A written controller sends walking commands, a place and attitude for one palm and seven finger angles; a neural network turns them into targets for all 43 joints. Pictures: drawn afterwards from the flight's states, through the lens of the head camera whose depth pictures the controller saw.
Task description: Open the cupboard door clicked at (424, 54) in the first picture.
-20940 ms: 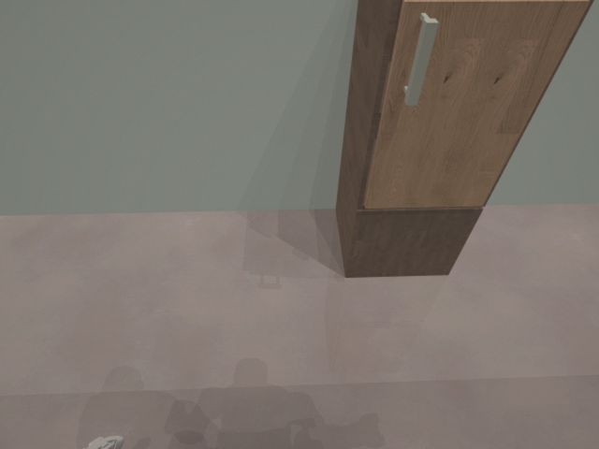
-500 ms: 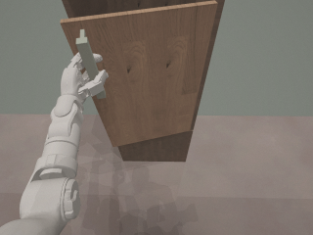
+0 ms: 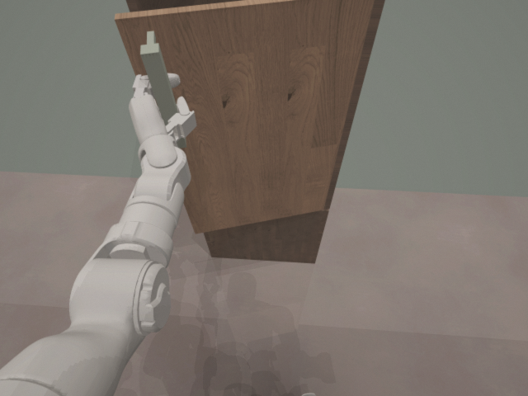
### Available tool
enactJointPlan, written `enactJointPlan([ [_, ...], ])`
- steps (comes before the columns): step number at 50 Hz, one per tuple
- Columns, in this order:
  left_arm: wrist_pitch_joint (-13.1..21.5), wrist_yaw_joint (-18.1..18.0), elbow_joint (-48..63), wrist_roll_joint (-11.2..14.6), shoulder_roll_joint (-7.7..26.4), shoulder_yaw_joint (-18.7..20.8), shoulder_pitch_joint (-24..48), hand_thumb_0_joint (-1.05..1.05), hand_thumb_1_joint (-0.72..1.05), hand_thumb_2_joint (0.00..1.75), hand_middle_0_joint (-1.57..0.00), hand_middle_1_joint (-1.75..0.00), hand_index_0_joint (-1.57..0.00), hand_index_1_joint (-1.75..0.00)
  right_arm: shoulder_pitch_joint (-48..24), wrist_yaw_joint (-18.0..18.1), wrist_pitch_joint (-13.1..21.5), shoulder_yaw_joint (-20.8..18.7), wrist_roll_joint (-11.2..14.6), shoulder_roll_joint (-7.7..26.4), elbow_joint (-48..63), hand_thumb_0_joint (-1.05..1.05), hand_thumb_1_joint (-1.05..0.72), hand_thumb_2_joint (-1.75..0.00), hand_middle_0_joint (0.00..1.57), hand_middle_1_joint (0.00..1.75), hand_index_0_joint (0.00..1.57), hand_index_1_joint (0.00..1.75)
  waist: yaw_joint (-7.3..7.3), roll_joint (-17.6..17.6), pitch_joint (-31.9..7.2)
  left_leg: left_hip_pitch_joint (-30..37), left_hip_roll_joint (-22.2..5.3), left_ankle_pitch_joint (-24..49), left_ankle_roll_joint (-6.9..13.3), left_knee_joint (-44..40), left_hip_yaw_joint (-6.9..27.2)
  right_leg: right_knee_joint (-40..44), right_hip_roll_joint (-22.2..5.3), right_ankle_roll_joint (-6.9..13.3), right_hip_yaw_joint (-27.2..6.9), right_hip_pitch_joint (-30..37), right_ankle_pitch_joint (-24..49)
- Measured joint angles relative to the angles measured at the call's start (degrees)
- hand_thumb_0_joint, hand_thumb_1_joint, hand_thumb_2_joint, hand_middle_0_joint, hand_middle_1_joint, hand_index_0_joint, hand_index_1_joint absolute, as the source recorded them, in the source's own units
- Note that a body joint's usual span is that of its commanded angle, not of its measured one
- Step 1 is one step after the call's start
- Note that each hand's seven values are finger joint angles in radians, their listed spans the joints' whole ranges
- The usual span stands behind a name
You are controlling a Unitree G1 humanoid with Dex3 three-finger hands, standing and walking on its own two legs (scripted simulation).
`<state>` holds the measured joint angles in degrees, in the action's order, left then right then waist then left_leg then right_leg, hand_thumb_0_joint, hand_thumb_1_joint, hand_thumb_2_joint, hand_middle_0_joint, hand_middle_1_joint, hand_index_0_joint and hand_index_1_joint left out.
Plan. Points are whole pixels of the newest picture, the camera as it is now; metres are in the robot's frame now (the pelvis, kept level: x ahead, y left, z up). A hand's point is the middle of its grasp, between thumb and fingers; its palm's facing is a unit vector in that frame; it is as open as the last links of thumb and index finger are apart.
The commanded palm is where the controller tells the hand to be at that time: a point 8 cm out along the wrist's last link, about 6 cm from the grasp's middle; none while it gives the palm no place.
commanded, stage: pull the door open along its arc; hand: left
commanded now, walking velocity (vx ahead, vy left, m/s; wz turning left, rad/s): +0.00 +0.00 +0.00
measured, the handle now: (166, 94) +0.55 +0.13 +0.16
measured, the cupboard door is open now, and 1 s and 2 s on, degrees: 16 47 48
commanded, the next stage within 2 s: open thumb and fingers to let go in 0.60 s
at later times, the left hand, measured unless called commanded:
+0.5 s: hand (224, 175) +0.38 +0.03 +0.15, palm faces +0.19 -0.98 +0.04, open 6.5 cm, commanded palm +0.31 +0.08 +0.15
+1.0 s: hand (243, 190) +0.35 +0.01 +0.15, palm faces +0.21 -0.98 -0.05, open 8.2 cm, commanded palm +0.31 +0.05 +0.15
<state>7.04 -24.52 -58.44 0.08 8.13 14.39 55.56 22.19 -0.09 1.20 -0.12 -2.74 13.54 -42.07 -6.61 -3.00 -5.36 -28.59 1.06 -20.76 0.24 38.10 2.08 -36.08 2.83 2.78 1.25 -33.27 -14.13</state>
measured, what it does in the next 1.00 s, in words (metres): stands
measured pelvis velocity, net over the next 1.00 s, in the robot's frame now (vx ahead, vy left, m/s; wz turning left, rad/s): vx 0.01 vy -0.01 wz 0.03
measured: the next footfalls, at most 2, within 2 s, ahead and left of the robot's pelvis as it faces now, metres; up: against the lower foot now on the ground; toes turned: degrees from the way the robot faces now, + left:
none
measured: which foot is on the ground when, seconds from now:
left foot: down 0.00-1.00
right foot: down 0.00-1.00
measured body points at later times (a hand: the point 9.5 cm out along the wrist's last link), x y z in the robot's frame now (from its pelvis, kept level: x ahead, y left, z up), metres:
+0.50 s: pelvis +0.01 +0.00 +0.01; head +0.01 -0.03 +0.46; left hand +0.36 +0.08 +0.15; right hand +0.16 -0.23 -0.10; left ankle -0.03 +0.12 -0.72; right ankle +0.03 -0.09 -0.72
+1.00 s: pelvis +0.01 -0.01 +0.01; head +0.00 -0.04 +0.46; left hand +0.33 +0.06 +0.16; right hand +0.20 -0.19 -0.09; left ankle -0.03 +0.12 -0.72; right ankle +0.03 -0.09 -0.72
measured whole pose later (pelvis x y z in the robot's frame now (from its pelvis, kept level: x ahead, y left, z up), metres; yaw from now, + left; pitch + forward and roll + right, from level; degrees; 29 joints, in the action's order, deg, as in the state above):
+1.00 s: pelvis +0.01 -0.01 +0.01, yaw +2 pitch -1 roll +0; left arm -15.1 -31.7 -6.3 0.2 -9.1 -15.7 16.5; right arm 6.3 -0.6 -7.0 2.0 -1.2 9.0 -37.7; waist 0.7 -4.3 -1.4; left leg -9.8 1.3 -18.6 -0.2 29.3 4.0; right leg -29.5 2.3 3.2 2.8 -14.7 -14.0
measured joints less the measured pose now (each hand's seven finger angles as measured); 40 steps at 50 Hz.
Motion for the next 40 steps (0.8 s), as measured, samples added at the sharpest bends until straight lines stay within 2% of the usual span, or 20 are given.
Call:
enactJointPlan([
  [7,2.2,0.99,4.38,1.48,-0.87,0.16,-5.43,0.0,0.73,0.79,-0.34,-1.34,-0.33,-1.35,2.44,-0.56,0.93,-1.09,0.36,1.33,-0.25,0.01,-0.9,-0.9,0.2,0.3,0.2,0.3,0.15,-0.47,-0.23,2.1,-0.34,0.56,0.17,-1.84,-1.35,1.51,0.44,-0.14,-1.37,1.54,0.86],
  [13,0.6,0.7,16.19,1.92,-5.01,-3.15,-15.46,0.0,0.71,0.75,-0.34,-1.34,-0.33,-1.33,1.46,-0.96,1.47,-1.69,1.02,1.14,0.88,0.01,-0.9,-0.9,0.2,0.3,0.2,0.3,1.66,-1.07,-0.76,5.56,-0.55,0.78,0.29,-3.83,-2.26,3.04,0.71,-0.26,-2.33,4.52,1.16],
  [19,-4.57,0.03,30.76,2.27,-10.49,-9.52,-26.81,0.0,0.69,0.72,-0.33,-1.34,-0.31,-1.31,-3.23,-0.73,1.07,-1.23,1.58,-0.01,2.79,0.01,-0.9,-0.9,0.2,0.3,0.2,0.3,3.7,-1.52,-0.58,10.48,-0.44,1.12,0.38,-6.24,-2.5,4.54,0.62,-0.37,-2.68,9.0,1.03],
  [26,-12.27,-1.49,46.98,1.08,-16.91,-21.06,-39.06,0.02,0.66,0.7,-0.3,-1.32,-0.31,-1.31,-10.88,-0.94,-0.65,-0.57,1.79,-1.69,6.09,0.01,-0.9,-0.9,0.2,0.3,0.2,0.3,6.09,-1.53,0.8,15.76,-0.21,1.46,0.29,-8.25,-1.36,6.06,0.27,-0.26,-1.67,14.47,0.62],
  [29,-15.48,-2.56,52.52,0.29,-16.41,-27.61,-42.97,0.02,0.66,0.7,-0.31,-1.31,-0.3,-1.31,-14.35,-1.44,-1.81,-0.17,1.58,-2.7,7.43,0.01,-0.9,-0.9,0.2,0.3,0.2,0.3,6.39,-1.35,1.63,17.53,-0.29,1.39,0.11,-8.59,-0.68,6.47,0.28,-0.05,-1.01,16.45,0.35],
  [32,-18.39,-3.8,56.83,0.03,-15.53,-32.21,-45.62,0.02,0.65,0.69,-0.31,-1.3,-0.3,-1.31,-17.23,-2.14,-3.23,0.39,1.53,-3.7,8.63,0.01,-0.9,-0.9,0.2,0.3,0.2,0.3,6.3,-1.4,2.2,18.66,-0.52,1.15,-0.15,-8.58,-0.1,6.75,0.45,0.23,-0.43,17.86,0.1],
  [36,-21.25,-6.42,57.43,0.59,-15.52,-34.45,-44.46,0.02,0.64,0.71,-0.32,-1.3,-0.32,-1.32,-19.98,-2.19,-4.8,1.32,1.61,-4.31,8.06,0.01,-0.9,-0.9,0.2,0.3,0.2,0.3,6.45,-1.48,3.21,19.32,-0.68,0.94,-0.45,-8.16,1.15,7.2,0.51,0.49,0.8,19.29,-0.09],
  [40,-23.04,-8.07,54.1,0.69,-16.88,-33.08,-40.26,0.02,0.61,0.74,-0.34,-1.31,-0.35,-1.33,-20.93,-1.61,-6.27,1.94,1.41,-4.52,6.31,0.01,-0.9,-0.9,0.2,0.3,0.2,0.3,7.28,-1.28,3.83,19.12,-0.45,1.35,-0.58,-8.26,1.94,7.38,0.21,0.59,1.58,19.36,0.09],
])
